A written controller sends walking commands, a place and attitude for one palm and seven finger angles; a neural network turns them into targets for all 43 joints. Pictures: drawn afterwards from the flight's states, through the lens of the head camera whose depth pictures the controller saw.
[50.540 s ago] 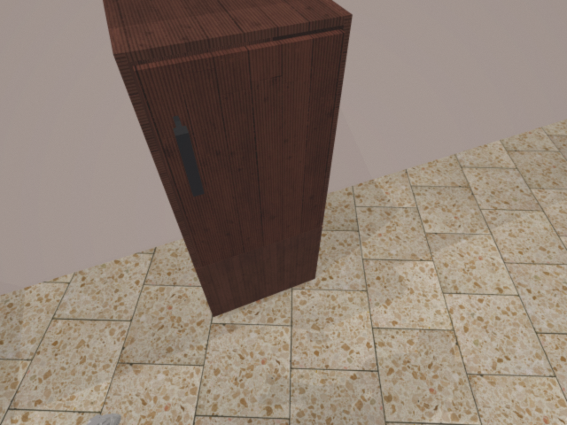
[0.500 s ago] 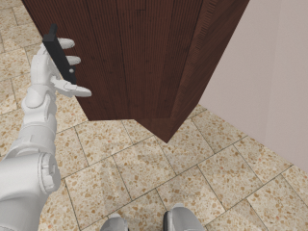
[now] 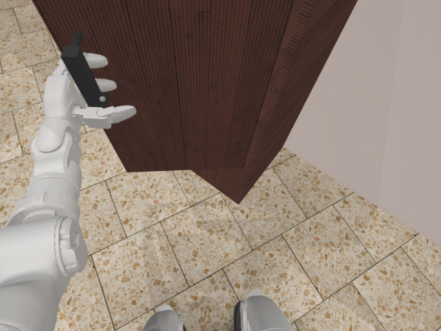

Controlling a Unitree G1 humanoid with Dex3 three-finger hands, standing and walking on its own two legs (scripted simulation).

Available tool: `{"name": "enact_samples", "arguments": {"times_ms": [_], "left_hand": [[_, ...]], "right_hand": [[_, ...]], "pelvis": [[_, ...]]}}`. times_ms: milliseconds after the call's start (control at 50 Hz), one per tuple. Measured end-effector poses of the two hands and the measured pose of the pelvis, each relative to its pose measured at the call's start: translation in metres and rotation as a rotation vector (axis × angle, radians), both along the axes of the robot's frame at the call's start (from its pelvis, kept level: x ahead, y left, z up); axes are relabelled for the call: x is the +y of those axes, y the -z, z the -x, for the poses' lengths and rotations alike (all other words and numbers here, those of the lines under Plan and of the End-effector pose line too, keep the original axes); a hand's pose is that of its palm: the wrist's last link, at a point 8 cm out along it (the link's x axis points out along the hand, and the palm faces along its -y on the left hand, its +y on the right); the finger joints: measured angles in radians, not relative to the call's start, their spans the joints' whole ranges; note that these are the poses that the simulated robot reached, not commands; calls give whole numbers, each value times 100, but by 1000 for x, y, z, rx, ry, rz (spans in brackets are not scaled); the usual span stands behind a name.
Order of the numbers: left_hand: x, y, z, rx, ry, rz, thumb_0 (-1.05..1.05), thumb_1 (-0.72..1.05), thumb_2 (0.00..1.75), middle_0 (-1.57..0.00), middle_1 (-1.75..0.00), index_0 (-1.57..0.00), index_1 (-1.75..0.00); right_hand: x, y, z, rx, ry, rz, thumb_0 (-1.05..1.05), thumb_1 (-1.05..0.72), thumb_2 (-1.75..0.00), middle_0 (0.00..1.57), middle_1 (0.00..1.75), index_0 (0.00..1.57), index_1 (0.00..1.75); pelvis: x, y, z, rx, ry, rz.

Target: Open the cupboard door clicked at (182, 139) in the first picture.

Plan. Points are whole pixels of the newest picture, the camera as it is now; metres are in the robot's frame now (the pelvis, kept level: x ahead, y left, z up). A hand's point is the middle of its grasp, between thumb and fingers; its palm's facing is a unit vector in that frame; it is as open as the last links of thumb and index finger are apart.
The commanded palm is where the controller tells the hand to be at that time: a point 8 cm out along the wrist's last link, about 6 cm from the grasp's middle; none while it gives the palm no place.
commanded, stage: close the thumb around the handle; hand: left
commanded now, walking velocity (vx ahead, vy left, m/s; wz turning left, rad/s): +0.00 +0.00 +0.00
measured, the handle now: (91, 79) +0.54 +0.20 +0.09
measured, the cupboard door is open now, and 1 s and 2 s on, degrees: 41 58 83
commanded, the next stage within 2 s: pull the door open along its arc in 0.40 s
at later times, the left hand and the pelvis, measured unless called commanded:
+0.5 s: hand (103, 101) +0.50 +0.17 +0.08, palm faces +0.02 -1.00 +0.00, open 5.5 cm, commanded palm +0.47 +0.22 +0.09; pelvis +0.01 +0.00 +0.00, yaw +0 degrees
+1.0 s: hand (112, 146) +0.40 +0.15 +0.09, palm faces +0.11 -0.99 +0.07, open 5.9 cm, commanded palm +0.35 +0.20 +0.09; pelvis +0.02 +0.00 +0.02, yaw -1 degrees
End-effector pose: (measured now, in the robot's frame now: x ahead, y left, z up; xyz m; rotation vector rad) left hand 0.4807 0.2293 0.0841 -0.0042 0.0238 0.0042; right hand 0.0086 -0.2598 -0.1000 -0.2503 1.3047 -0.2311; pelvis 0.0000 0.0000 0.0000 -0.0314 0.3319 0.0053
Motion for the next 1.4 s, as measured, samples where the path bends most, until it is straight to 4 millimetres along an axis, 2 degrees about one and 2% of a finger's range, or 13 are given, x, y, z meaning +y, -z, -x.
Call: {"name": "enact_samples", "arguments": {"times_ms": [260, 340, 620, 720, 840, 940, 1080, 1200, 1300, 1400], "left_hand": [[-2, 0, 2, -4, -10, -5, 1, 59, 76, -38, -131, -38, -132], [-3, 0, 4, -4, -15, -8, 1, 74, 83, -38, -133, -39, -133], [-3, 0, 7, -5, -14, -6, 1, 76, 81, -37, -135, -38, -135], [-4, 0, 16, -11, -9, -4, 1, 76, 79, -37, -135, -38, -135], [-9, 1, 44, -24, 3, 1, 1, 73, 75, -36, -135, -38, -135], [-18, 1, 81, -33, 4, 15, 1, 71, 73, -37, -135, -37, -135], [-49, 1, 131, -42, -250, 59, 2, 69, 74, -36, -135, -39, -135], [-75, -2, 162, -22, -371, 25, 1, 70, 77, -35, -135, -40, -135], [-93, -4, 182, 1, -435, 22, 2, 70, 78, -33, -135, -40, -135], [-111, -5, 203, 18, -439, 11, 2, 70, 75, -34, -135, -39, -135]], "right_hand": [[2, -1, 0, 4, 15, -8, 1, -90, -90, 21, 30, 20, 30], [2, -1, -3, -2, 15, -15, 1, -90, -90, 21, 30, 20, 30], [-4, -2, -20, -42, 10, -8, 1, -90, -90, 21, 30, 20, 30], [-5, -5, -28, -65, 19, -17, 1, -90, -90, 21, 30, 20, 30], [-2, -10, -46, -125, 21, -43, 1, -90, -90, 21, 30, 20, 30], [2, -15, -76, -216, -4, -64, 1, -90, -90, 21, 30, 20, 30], [17, -22, -132, -356, -120, -106, 1, -91, -90, 20, 30, 20, 30], [32, -30, -171, -445, -205, -134, 1, -91, -90, 20, 30, 20, 30], [39, -35, -188, -483, -245, -143, 1, -90, -90, 21, 30, 20, 30], [37, -38, -194, -501, -254, -148, 1, -90, -90, 21, 30, 20, 30]], "pelvis": [[1, -2, -5, -4, 5, 0], [1, -3, -7, -10, 6, 0], [-3, -5, -11, -18, 10, -4], [-4, -8, -14, -22, 20, -7], [-4, -14, -20, -44, 29, -12], [-3, -18, -25, -73, 29, -14], [-5, -21, -24, -116, 12, -21], [-11, -22, -22, -152, -8, -27], [-17, -23, -22, -176, -22, -30], [-22, -23, -24, -194, -29, -32]]}}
